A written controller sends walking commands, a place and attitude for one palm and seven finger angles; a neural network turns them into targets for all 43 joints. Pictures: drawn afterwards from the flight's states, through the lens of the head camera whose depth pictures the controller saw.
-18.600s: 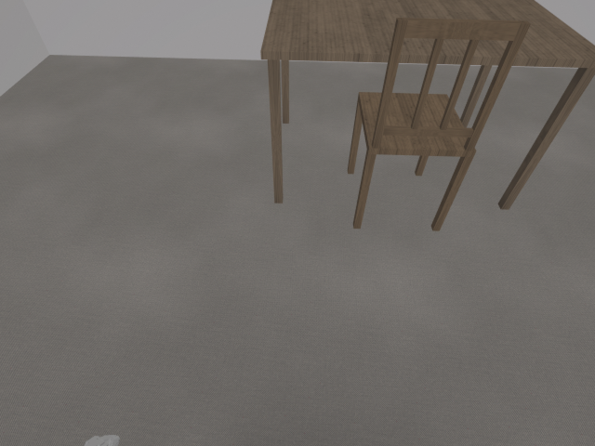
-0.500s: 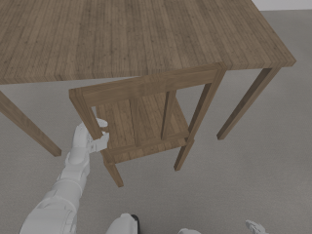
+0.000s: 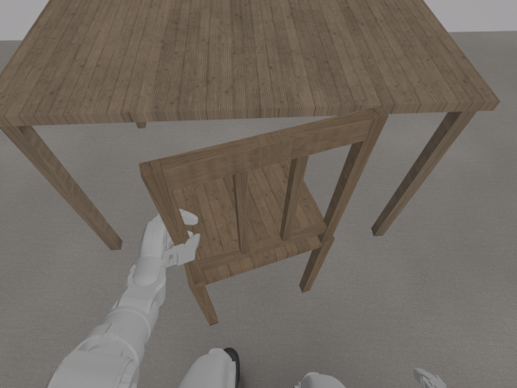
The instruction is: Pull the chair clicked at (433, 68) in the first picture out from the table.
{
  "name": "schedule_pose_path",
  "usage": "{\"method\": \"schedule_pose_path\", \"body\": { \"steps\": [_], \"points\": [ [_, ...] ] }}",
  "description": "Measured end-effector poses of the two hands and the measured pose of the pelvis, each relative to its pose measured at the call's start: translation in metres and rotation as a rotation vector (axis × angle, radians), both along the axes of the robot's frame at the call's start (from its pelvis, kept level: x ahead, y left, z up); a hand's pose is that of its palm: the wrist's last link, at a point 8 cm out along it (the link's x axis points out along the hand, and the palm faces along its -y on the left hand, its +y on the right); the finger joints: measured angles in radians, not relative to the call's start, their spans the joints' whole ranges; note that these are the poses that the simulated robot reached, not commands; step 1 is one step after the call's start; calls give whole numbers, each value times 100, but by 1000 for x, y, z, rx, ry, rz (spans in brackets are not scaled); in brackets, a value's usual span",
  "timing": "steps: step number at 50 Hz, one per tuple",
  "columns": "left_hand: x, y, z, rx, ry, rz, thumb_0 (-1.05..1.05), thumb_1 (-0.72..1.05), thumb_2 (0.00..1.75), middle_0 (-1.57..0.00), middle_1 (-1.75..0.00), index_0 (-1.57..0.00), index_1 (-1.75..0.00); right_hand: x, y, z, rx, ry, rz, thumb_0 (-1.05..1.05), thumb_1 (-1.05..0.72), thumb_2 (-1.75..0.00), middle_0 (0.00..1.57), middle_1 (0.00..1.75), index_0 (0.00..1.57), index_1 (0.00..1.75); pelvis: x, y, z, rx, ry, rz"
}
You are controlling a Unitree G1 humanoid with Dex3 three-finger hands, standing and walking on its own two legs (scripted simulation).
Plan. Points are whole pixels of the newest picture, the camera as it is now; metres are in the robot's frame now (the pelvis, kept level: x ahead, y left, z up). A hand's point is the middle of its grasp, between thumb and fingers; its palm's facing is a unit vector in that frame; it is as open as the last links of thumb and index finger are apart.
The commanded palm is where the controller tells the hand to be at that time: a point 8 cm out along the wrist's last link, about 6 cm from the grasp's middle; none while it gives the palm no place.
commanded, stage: step backward, pulling the chair out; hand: left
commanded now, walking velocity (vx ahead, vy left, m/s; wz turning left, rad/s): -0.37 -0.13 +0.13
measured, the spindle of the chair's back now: (242, 217) +0.41 +0.04 -0.06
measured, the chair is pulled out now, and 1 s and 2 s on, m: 0.12 0.20 0.38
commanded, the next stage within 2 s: none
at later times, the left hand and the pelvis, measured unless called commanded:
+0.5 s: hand (189, 255) +0.33 +0.13 -0.06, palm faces +0.05 -0.98 -0.17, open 5.9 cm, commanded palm +0.32 +0.19 -0.06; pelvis -0.02 +0.00 +0.01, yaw +3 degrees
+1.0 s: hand (187, 297) +0.26 +0.13 -0.06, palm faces +0.04 -0.98 -0.18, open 5.8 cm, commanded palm +0.25 +0.18 -0.05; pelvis -0.10 -0.02 +0.00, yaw +3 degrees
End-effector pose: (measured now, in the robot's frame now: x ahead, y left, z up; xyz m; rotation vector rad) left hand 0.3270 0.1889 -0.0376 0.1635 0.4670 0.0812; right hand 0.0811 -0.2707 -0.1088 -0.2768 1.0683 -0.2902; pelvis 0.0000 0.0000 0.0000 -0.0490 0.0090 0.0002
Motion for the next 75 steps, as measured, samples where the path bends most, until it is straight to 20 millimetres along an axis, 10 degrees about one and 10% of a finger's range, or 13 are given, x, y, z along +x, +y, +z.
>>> {"method": "schedule_pose_path", "body": {
  "steps": [31,75],
  "points": [
    [-24,-5,0,11,0,-8,4,59,68,-25,-121,-49,-145,-12,9,1,54,5,70,1,-90,-90,20,30,20,30,-43,-12,5,27,30,27],
    [-172,-15,1,9,5,37,2,58,71,-22,-120,-50,-145,-149,6,-9,106,49,104,1,-90,-90,20,30,20,30,-180,-35,6,19,16,95]
  ]
}}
